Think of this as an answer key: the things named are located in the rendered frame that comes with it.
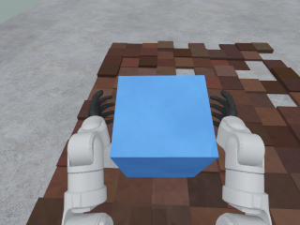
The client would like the robot left hand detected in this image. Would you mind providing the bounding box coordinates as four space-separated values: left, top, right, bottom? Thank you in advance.
88 90 115 125

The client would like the right robot forearm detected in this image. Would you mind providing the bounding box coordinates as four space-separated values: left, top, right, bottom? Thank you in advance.
216 115 272 225

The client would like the robot right hand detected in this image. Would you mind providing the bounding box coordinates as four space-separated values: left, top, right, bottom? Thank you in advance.
209 90 237 128

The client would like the carton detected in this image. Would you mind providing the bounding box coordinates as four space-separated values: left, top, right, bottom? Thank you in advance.
110 75 219 177

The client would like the robot right upper arm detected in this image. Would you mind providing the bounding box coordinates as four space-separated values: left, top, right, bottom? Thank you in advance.
216 213 267 225

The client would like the left robot forearm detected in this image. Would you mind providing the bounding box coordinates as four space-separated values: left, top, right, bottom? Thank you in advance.
62 115 111 225

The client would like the robot left upper arm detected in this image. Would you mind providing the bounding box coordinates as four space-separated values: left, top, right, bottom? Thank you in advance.
65 212 113 225

